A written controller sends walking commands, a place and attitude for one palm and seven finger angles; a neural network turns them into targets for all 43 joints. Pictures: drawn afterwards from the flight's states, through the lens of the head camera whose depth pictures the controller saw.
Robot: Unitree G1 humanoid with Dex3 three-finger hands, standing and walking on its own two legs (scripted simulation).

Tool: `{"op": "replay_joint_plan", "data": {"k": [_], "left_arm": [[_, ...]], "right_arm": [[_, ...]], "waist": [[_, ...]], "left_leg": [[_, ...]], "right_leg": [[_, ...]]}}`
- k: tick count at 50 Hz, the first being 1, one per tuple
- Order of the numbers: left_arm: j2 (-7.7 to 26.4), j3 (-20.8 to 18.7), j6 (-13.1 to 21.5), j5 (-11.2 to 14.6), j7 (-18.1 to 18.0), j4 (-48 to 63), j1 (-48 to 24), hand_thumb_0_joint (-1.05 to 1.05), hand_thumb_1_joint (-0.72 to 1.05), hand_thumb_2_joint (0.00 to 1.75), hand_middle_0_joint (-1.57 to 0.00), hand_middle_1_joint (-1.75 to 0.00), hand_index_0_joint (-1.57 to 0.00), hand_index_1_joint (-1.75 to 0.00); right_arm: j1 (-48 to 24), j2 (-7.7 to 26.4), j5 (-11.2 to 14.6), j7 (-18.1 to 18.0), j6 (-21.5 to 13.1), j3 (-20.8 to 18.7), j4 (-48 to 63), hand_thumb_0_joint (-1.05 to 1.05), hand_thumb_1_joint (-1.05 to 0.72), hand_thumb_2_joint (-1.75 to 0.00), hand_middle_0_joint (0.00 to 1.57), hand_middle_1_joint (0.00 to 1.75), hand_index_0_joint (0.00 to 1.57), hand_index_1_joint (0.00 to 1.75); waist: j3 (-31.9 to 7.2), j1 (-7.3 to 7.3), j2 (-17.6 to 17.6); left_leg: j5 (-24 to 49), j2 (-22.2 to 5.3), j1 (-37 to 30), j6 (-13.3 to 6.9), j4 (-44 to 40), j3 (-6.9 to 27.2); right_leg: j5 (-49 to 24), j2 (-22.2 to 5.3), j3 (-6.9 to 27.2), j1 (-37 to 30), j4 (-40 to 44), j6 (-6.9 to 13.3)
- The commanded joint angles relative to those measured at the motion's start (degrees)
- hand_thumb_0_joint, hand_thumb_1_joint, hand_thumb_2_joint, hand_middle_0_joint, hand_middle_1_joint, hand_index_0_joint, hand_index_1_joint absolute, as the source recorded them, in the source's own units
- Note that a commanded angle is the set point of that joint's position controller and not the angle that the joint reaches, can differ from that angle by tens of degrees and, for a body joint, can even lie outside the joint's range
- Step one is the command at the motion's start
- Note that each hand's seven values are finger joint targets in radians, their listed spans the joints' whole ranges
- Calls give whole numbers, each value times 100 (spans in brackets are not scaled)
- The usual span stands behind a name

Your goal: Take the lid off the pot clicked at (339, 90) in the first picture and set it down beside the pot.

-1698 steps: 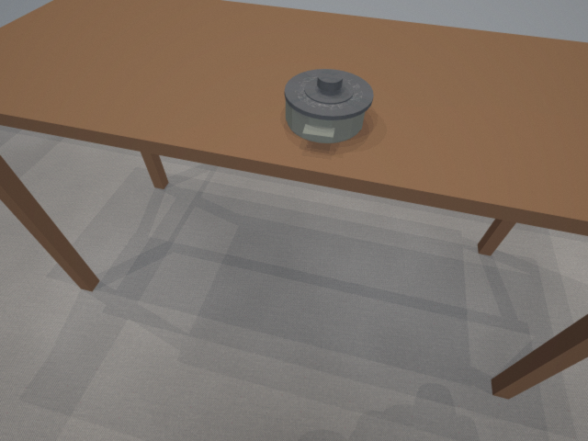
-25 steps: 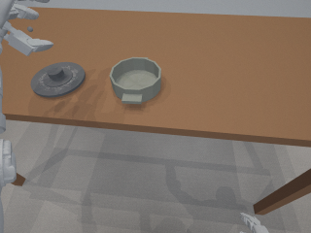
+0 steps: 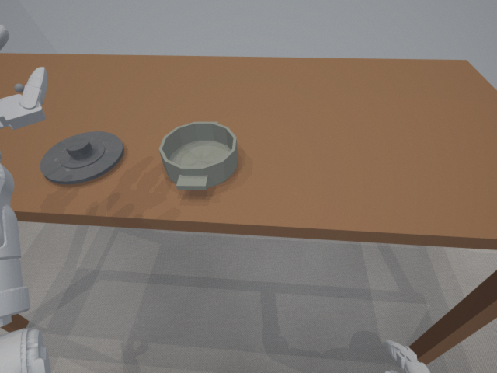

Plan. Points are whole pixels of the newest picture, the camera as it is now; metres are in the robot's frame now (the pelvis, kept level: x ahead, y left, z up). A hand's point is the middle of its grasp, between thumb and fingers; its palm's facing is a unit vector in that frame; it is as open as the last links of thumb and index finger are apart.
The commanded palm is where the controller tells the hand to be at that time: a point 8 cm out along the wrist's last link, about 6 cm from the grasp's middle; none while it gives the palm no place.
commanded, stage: draw the hand back to the body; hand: left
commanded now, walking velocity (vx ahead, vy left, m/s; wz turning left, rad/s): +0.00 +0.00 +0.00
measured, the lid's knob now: (78, 146) +0.49 +0.38 +0.11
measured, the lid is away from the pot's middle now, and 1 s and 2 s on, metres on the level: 0.25 0.25 0.25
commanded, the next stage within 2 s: step back with the hand held close in 1.16 s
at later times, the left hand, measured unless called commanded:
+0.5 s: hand out of the picture +0.25 +0.26 +0.31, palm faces +0.54 -0.82 -0.20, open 7.6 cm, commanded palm +0.19 +0.29 +0.30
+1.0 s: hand out of the picture +0.16 +0.25 +0.29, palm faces +0.52 -0.81 -0.28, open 7.4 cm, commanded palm +0.10 +0.29 +0.29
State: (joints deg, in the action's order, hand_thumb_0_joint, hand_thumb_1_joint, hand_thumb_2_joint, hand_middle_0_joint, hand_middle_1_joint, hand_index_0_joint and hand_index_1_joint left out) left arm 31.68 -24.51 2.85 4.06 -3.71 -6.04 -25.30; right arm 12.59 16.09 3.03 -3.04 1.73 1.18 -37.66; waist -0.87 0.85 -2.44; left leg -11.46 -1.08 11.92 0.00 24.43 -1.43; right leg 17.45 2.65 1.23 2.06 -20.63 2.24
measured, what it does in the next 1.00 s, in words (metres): stands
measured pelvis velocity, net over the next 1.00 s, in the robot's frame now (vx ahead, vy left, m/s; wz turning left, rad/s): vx -0.02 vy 0.01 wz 0.01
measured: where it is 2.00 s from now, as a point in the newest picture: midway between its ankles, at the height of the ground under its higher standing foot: outside the picture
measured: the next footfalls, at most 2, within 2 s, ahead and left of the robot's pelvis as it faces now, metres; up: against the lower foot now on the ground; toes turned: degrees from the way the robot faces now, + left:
none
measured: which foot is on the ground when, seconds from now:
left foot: down 0.00-1.00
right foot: down 0.00-1.00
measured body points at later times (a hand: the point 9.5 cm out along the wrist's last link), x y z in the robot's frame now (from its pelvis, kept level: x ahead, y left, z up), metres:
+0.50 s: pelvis -0.01 -0.01 +0.00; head -0.03 -0.03 +0.45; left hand +0.21 +0.30 +0.32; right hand +0.19 -0.22 -0.09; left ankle +0.02 +0.12 -0.74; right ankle -0.07 -0.10 -0.74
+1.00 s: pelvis -0.02 +0.01 +0.00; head -0.05 -0.01 +0.45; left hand +0.13 +0.29 +0.31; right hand +0.18 -0.20 -0.08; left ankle +0.02 +0.12 -0.74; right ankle -0.07 -0.10 -0.74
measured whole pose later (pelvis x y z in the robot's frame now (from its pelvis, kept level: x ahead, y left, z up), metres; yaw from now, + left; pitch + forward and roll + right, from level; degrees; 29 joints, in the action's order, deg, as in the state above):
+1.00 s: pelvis -0.02 +0.01 +0.00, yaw +1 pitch -6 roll -1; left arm 23.0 -27.1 7.8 8.3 -3.3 33.9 11.4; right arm 7.8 12.3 0.4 -3.1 -4.0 1.1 -39.5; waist 1.5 4.4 -3.1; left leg -8.7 -0.7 6.8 -0.5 21.5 -0.9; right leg 14.2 2.3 0.6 -3.9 -16.4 1.6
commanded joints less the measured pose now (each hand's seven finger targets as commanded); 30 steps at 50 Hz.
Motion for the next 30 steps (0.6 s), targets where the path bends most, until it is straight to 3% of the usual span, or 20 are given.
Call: {"op": "replay_joint_plan", "data": {"k": [1,4,10,15,20,25,27,30], "left_arm": [[1523,-449,327,69,-92,1646,-1776,0,53,92,-32,-37,-32,-37],[1423,-470,343,111,-102,1969,-1538,0,61,92,-29,-36,-29,-36],[1319,-592,320,194,-115,1998,-1050,0,77,91,-24,-33,-24,-33],[947,-362,414,245,-82,2755,-803,0,90,90,-20,-30,-20,-30],[1142,-838,411,319,-126,2798,-144,0,90,90,-20,-30,-20,-30],[648,-497,518,335,-77,3535,292,0,90,90,-20,-30,-20,-30],[629,-549,511,354,-87,3487,552,0,90,90,-20,-30,-20,-30],[807,-839,555,386,-117,3628,772,0,90,90,-20,-30,-20,-30]], "right_arm": [[-816,577,-22,-35,-379,-213,934,0,-90,-90,20,30,20,30],[-923,553,-39,-27,-424,-207,915,0,-90,-90,20,30,20,30],[-1070,488,-71,-76,-475,-182,861,0,-90,-90,20,30,20,30],[-1259,403,-88,-57,-570,-152,905,0,-90,-90,20,30,20,30],[-1298,382,-141,-83,-585,-165,825,0,-90,-90,20,30,20,30],[-1400,301,-150,-61,-681,-166,875,0,-90,-90,20,30,20,30],[-1410,292,-158,-62,-697,-158,839,0,-90,-90,20,30,20,30],[-1418,294,-186,-104,-715,-182,797,0,-90,-90,20,30,20,30]], "waist": [[-1329,60,-196],[-1286,82,-168],[-902,131,39],[-946,144,-230],[-814,229,187],[-869,226,-335],[-665,230,-61],[-610,270,-10]], "left_leg": [[1791,75,-1461,-363,86,-173],[1860,80,-1506,-367,95,-181],[1458,76,-1467,-359,-46,-168],[1440,77,-1670,-344,-125,-158],[1425,68,-1554,-358,-157,-166],[1473,64,-1766,-332,-218,-144],[1409,47,-1694,-345,-240,-121],[1253,31,-1639,-339,-287,-111]], "right_leg": [[-2787,-168,-174,494,213,-101],[-2966,-178,-163,478,224,-114],[-2460,-160,-169,575,408,-116],[-2296,-162,-170,567,492,-92],[-2421,-172,-156,442,554,-126],[-2268,-176,-167,476,588,-87],[-2190,-152,-181,520,647,-98],[-1968,-182,-166,510,710,-94]]}}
